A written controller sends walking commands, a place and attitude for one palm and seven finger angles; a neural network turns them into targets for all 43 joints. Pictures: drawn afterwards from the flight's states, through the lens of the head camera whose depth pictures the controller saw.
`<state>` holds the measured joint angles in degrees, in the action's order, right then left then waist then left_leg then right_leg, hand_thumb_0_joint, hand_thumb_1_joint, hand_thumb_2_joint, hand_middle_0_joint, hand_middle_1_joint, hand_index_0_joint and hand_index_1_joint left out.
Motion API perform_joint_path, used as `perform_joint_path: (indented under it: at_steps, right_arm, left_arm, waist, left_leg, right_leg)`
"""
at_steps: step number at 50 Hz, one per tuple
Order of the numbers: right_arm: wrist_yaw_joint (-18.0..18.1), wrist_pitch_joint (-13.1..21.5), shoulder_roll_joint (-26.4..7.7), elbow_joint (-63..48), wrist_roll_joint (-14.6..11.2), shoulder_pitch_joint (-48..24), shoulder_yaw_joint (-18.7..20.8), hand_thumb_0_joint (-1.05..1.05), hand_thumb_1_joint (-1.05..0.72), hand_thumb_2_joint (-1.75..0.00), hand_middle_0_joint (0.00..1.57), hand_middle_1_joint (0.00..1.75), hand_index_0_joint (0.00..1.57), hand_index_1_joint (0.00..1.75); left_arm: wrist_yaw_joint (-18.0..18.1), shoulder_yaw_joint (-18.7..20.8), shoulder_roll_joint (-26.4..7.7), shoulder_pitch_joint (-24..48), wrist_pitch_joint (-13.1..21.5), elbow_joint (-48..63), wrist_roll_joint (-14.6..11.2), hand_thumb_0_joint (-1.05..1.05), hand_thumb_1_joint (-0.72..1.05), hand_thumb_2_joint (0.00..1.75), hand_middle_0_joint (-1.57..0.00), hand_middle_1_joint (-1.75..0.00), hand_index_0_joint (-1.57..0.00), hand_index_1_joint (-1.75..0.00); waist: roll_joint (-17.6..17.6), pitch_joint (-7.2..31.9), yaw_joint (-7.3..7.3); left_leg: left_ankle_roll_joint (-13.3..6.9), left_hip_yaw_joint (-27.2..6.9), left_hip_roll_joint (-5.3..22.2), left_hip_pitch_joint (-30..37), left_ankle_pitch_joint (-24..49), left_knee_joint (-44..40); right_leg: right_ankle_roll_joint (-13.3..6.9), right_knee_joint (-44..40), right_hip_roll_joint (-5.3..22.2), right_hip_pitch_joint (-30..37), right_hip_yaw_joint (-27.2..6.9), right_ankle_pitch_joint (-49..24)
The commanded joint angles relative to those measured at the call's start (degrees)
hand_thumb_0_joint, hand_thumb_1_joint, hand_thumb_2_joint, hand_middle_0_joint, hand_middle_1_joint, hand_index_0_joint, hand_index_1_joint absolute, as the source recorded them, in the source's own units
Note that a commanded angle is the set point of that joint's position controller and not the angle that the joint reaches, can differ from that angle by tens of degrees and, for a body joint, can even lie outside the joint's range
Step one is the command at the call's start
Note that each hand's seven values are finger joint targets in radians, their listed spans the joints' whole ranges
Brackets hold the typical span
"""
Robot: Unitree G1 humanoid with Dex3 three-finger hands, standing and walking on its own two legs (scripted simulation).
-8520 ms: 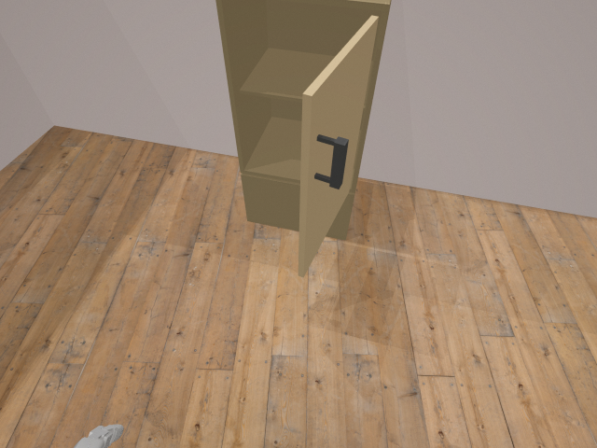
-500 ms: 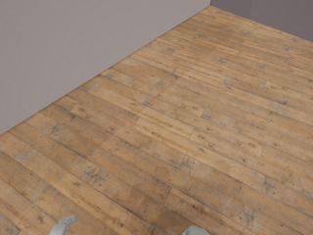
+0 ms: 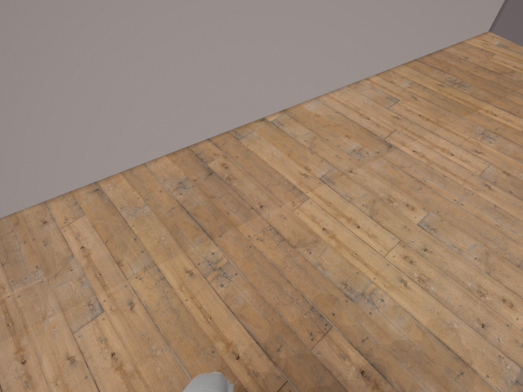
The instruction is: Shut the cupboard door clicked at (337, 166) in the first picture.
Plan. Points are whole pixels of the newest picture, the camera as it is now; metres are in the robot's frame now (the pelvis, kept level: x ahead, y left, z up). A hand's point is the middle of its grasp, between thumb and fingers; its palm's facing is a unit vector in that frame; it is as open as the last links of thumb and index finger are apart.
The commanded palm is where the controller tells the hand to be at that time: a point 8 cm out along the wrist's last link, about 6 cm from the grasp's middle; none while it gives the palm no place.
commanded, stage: walk to a spot facing it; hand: left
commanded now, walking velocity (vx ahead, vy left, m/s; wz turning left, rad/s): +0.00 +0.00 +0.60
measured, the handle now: out of the picture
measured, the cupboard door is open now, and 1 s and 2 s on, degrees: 79 79 79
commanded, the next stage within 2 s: none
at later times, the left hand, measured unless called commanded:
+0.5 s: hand out of the picture +0.04 +0.31 -0.16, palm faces +0.28 -0.93 -0.22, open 7.4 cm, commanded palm none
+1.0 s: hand out of the picture +0.13 +0.26 -0.13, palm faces +0.51 -0.82 -0.25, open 7.4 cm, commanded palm none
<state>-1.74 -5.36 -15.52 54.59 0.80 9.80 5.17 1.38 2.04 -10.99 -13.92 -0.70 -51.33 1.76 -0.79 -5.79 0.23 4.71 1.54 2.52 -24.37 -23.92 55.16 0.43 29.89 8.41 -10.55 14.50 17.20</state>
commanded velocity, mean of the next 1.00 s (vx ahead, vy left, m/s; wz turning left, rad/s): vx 0.22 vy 0.00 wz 0.58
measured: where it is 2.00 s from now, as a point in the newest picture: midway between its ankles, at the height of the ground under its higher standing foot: (184, 329)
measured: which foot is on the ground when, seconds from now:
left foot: up 0.00-0.10, down 0.12-0.90, up 0.92-1.00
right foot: down 0.00-0.12, up 0.14-0.88, down 0.90-1.00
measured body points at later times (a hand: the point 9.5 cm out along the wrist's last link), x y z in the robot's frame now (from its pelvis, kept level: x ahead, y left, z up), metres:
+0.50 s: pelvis -0.01 +0.08 +0.01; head +0.00 +0.12 +0.46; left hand +0.02 +0.36 -0.14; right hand +0.11 -0.15 -0.12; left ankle +0.00 +0.12 -0.74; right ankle +0.03 -0.12 -0.65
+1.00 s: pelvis +0.12 +0.04 +0.00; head +0.13 +0.02 +0.45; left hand +0.10 +0.31 -0.11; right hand +0.22 -0.20 -0.16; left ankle +0.02 +0.13 -0.68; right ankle +0.17 -0.05 -0.74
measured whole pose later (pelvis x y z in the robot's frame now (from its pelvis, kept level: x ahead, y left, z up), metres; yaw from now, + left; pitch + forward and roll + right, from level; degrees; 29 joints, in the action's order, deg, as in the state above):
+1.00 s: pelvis +0.12 +0.04 +0.00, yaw +33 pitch +0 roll +1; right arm -0.4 -1.1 -13.7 59.7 1.4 22.0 5.1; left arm 0.0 2.3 -10.5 -9.1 2.3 -51.5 1.2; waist -2.4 -0.7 3.6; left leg -1.0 -5.8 -4.4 -22.3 -24.2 55.5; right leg -1.0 26.6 0.9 -12.1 3.5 14.2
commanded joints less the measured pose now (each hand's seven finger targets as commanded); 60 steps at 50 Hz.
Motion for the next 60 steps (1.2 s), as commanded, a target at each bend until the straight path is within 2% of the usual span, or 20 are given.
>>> perform_joint_path:
  at_steps: [1, 4, 5, 6, 7, 11, 14, 24, 35, 39, 42, 43, 44, 45, 46, 47, 49, 51, 53, 60]
  right_arm:
    - [0.0, 2.8, -2.0, -6.8, -0.2, -5.1, -0.5, 0.0, -0.9, -0.9, 0.2, 0.3, 0.2, 0.3]
    - [0.2, 3.7, -4.3, -5.9, 0.0, 0.9, 0.1, 0.0, -0.9, -0.9, 0.2, 0.3, 0.2, 0.3]
    - [0.4, 4.4, -9.6, -5.2, 0.3, 5.4, 1.4, 0.0, -0.9, -0.9, 0.2, 0.3, 0.2, 0.3]
    - [1.0, 4.6, -15.8, -4.7, 0.1, 8.9, 2.8, 0.0, -0.9, -0.9, 0.2, 0.3, 0.2, 0.3]
    - [1.3, 4.1, -15.8, -3.2, -0.1, 11.0, 2.6, 0.0, -0.9, -0.9, 0.2, 0.3, 0.2, 0.3]
    - [2.6, 4.6, -9.5, -6.0, 0.2, 0.5, 0.6, 0.0, -0.9, -0.9, 0.2, 0.3, 0.2, 0.3]
    - [2.7, 5.1, -8.8, -6.1, -0.1, 1.0, 0.3, 0.0, -0.9, -0.9, 0.2, 0.3, 0.2, 0.3]
    - [2.4, 5.8, -7.8, -4.1, 0.3, 9.2, 0.9, 0.0, -0.9, -0.9, 0.2, 0.3, 0.2, 0.3]
    - [2.8, 6.5, -7.2, -1.0, 0.8, 14.9, 0.7, 0.0, -0.9, -0.9, 0.2, 0.3, 0.2, 0.3]
    - [2.7, 6.3, -7.1, -0.1, 0.9, 13.7, 0.7, 0.0, -0.9, -0.9, 0.2, 0.3, 0.2, 0.3]
    - [2.6, 6.1, -6.8, 0.1, 0.6, 10.9, 0.7, 0.0, -0.9, -0.9, 0.2, 0.3, 0.2, 0.3]
    - [2.5, 6.3, -5.9, 0.0, 0.2, 10.2, 0.6, 0.0, -0.9, -0.9, 0.2, 0.3, 0.2, 0.3]
    - [2.2, 6.7, -3.5, -0.2, -0.4, 10.6, 0.1, 0.0, -0.9, -0.9, 0.2, 0.3, 0.2, 0.3]
    - [2.3, 7.5, 0.0, -1.6, -0.6, 11.9, -0.4, 0.0, -0.9, -0.9, 0.2, 0.3, 0.2, 0.3]
    - [2.1, 7.5, -4.3, -3.1, 0.5, 8.1, 0.7, 0.0, -0.9, -0.9, 0.2, 0.3, 0.2, 0.3]
    - [1.6, 7.3, -3.4, -3.6, 1.1, 7.5, 1.1, 0.0, -0.9, -0.9, 0.2, 0.3, 0.2, 0.3]
    - [0.5, 6.3, -3.0, -1.4, 1.1, 8.1, 1.1, 0.0, -0.9, -0.9, 0.2, 0.3, 0.2, 0.3]
    - [-0.4, 5.5, -0.8, -0.7, 1.2, 8.4, 0.6, 0.0, -0.9, -0.9, 0.2, 0.3, 0.2, 0.3]
    - [-0.7, 5.1, 0.1, -1.0, 0.9, 7.3, 0.4, 0.0, -0.9, -0.9, 0.2, 0.3, 0.2, 0.3]
    - [-1.3, 4.7, 0.8, -4.7, 0.8, -4.9, -1.1, 0.0, -0.9, -0.9, 0.2, 0.3, 0.2, 0.3]
  left_arm:
    - [0.5, 4.0, -14.0, -2.5, 0.4, 2.8, 0.2, 0.0, 0.9, 0.9, -0.2, -0.3, -0.2, -0.3]
    - [0.1, 4.3, -13.7, -1.1, -0.1, 2.4, -0.6, 0.0, 0.9, 0.9, -0.2, -0.3, -0.2, -0.3]
    - [-0.1, 4.1, -11.6, -1.3, -0.4, 3.5, -1.1, 0.0, 0.9, 0.9, -0.2, -0.3, -0.2, -0.3]
    - [-0.5, 2.9, -7.3, 1.1, -0.5, 6.4, -1.3, 0.0, 0.9, 0.9, -0.2, -0.3, -0.2, -0.3]
    - [0.0, 2.7, -8.8, 4.1, -1.2, 6.9, -0.8, 0.0, 0.9, 0.9, -0.2, -0.3, -0.2, -0.3]
    - [-0.6, 3.6, -9.3, 3.8, -1.5, 3.2, -0.6, 0.0, 0.9, 0.9, -0.2, -0.3, -0.2, -0.3]
    - [-0.7, 3.7, -9.5, 1.7, -1.4, 2.0, -0.6, 0.0, 0.9, 0.9, -0.2, -0.3, -0.2, -0.3]
    - [-1.4, 3.7, -10.1, 9.3, -0.3, 4.0, 0.0, 0.0, 0.9, 0.9, -0.2, -0.3, -0.2, -0.3]
    - [-1.9, 2.9, -7.8, 15.6, 1.4, 7.1, -0.5, 0.0, 0.9, 0.9, -0.2, -0.3, -0.2, -0.3]
    - [-1.9, 2.7, -6.8, 14.4, 2.0, 7.5, -0.7, 0.0, 0.9, 0.9, -0.2, -0.3, -0.2, -0.3]
    - [-1.8, 2.9, -6.5, 8.5, 2.5, 5.5, -1.0, 0.0, 0.9, 0.9, -0.2, -0.3, -0.2, -0.3]
    - [-1.5, 3.2, -7.5, 5.2, 3.0, 4.3, -1.1, 0.0, 0.9, 0.9, -0.2, -0.3, -0.2, -0.3]
    - [-0.9, 3.9, -11.3, 0.5, 3.8, 2.9, -0.9, 0.0, 0.9, 0.9, -0.2, -0.3, -0.2, -0.3]
    - [-0.2, 5.1, -16.8, -4.4, 4.0, 2.0, -0.3, 0.0, 0.9, 0.9, -0.2, -0.3, -0.2, -0.3]
    - [-0.3, 4.9, -16.9, -6.9, 3.5, 1.1, -0.9, 0.0, 0.9, 0.9, -0.2, -0.3, -0.2, -0.3]
    - [-0.4, 4.4, -15.4, -3.2, 3.2, 1.7, -0.9, 0.0, 0.9, 0.9, -0.2, -0.3, -0.2, -0.3]
    - [-0.6, 3.6, -11.0, 0.7, 3.9, 1.3, -0.8, 0.0, 0.9, 0.9, -0.2, -0.3, -0.2, -0.3]
    - [-0.8, 2.0, -7.0, -0.3, 4.9, 0.2, -0.9, 0.0, 0.9, 0.9, -0.2, -0.3, -0.2, -0.3]
    - [-1.0, 1.6, -6.0, -3.9, 5.4, -1.4, -0.8, 0.0, 0.9, 0.9, -0.2, -0.3, -0.2, -0.3]
    - [0.1, 0.7, -4.6, -14.2, 6.5, -5.8, 0.0, 0.0, 0.9, 0.9, -0.2, -0.3, -0.2, -0.3]
  waist:
    - [14.4, 6.7, -3.25]
    - [9.0, 10.2, 0.31]
    - [-3.2, 13.7, 3.1]
    - [-19.6, 14.0, 4.91]
    - [-13.1, 14.4, 5.61]
    - [-7.8, 6.5, 1.15]
    - [-6.6, 8.3, 0.17]
    - [-6.4, 4.1, 3.35]
    - [-6.1, 4.2, 4.47]
    - [-7.0, 4.7, 3.33]
    - [-7.1, 5.7, 0.22]
    - [-5.1, 6.6, -1.54]
    - [2.2, 8.7, -3.55]
    - [16.4, 13.6, -5.06]
    - [11.3, 9.0, -5.54]
    - [6.0, 4.1, -2.9]
    - [10.7, -0.1, -0.54]
    - [7.7, -2.5, 0.84]
    - [9.5, -2.1, 0.52]
    - [8.5, -2.5, -1.73]
  left_leg:
    - [-1.1, 4.4, -1.0, 1.1, -1.6, -11.3]
    - [-2.5, 4.0, -1.3, 13.4, 10.9, -28.4]
    - [-5.9, -7.2, 6.6, 24.4, 23.0, -33.8]
    - [-13.2, -25.6, 21.1, 29.5, 49.5, -34.4]
    - [-17.1, -22.8, 22.9, 27.3, 52.0, -32.7]
    - [-11.9, -15.1, 11.6, 17.5, 36.8, -35.8]
    - [-10.8, -13.7, 9.1, 19.0, 37.5, -36.3]
    - [-13.1, -29.2, 8.6, 18.5, -1.7, -43.8]
    - [-16.7, -37.4, 7.2, 20.2, -1.3, -42.9]
    - [-16.5, -36.9, 5.4, 15.9, 5.2, -40.2]
    - [-14.2, -32.4, 2.3, 8.1, 11.0, -34.8]
    - [-12.4, -29.4, 0.4, 2.6, 10.7, -30.4]
    - [-9.5, -23.9, -1.9, -9.5, 3.1, -22.8]
    - [-5.7, -11.7, -7.5, -19.2, -7.6, -5.8]
    - [-5.2, -9.1, -5.8, -19.5, -8.4, 3.0]
    - [-5.1, -9.1, -4.0, -19.3, -4.9, 5.8]
    - [-4.8, -6.7, 0.2, -16.0, 2.9, 11.4]
    - [-4.0, -5.2, 0.5, -13.7, 9.8, 12.7]
    - [-3.4, -3.6, 0.1, -15.5, 13.9, 14.2]
    - [-3.2, -0.4, 1.4, -20.9, 16.9, 8.7]
  right_leg:
    - [-6.7, -5.2, 13.9, 6.5, -8.1, -29.3]
    - [-2.3, 5.6, 12.2, 2.2, -3.8, -24.6]
    - [1.5, 18.2, 7.7, -8.4, -1.9, -11.7]
    - [5.7, 30.2, -0.1, -24.0, -4.2, 22.1]
    - [4.7, 35.4, 0.2, -23.5, -10.6, 21.7]
    - [5.1, 39.8, -0.2, -23.2, -13.9, 5.8]
    - [5.8, 38.5, -1.1, -22.0, -14.3, 1.8]
    - [6.2, 30.3, -2.7, -26.6, -16.4, 0.4]
    - [5.1, 18.1, -5.8, -25.3, -17.0, 3.8]
    - [4.6, 10.1, -8.0, -16.3, -15.7, 3.8]
    - [4.0, 0.6, -10.0, -1.5, -13.6, -0.2]
    - [3.6, -6.2, -8.6, 7.7, -14.7, -3.8]
    - [1.8, -11.6, -0.4, 22.9, -23.0, -0.5]
    - [-3.5, -16.8, 17.5, 32.4, -43.5, 12.3]
    - [-6.9, -21.6, 21.9, 21.6, -47.9, 19.2]
    - [-6.9, -22.6, 20.3, 14.7, -42.4, 21.3]
    - [-4.4, -24.5, 15.4, 3.3, -36.1, 23.5]
    - [-2.0, -23.1, 9.5, -0.3, -22.4, 7.1]
    - [-0.9, -21.5, 7.2, 2.2, -15.2, -3.9]
    - [-1.9, -17.5, 8.0, 10.3, -8.1, -30.9]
